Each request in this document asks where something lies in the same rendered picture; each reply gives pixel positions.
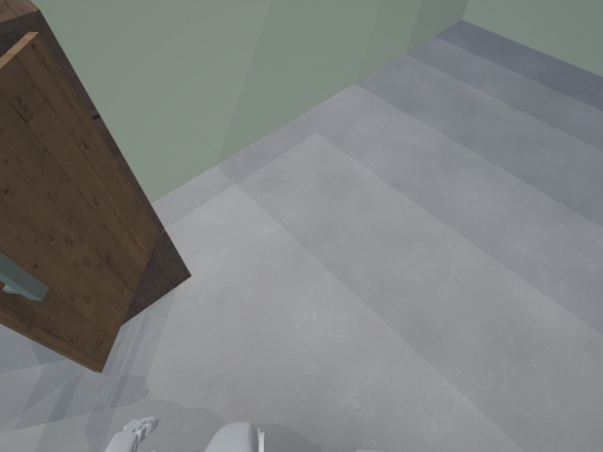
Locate robot left hand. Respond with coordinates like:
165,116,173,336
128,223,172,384
104,416,158,452

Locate handle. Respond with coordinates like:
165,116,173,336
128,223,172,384
0,252,49,301

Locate cupboard door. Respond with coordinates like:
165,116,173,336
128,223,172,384
0,32,159,373

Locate left robot thigh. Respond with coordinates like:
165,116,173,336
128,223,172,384
204,422,266,452

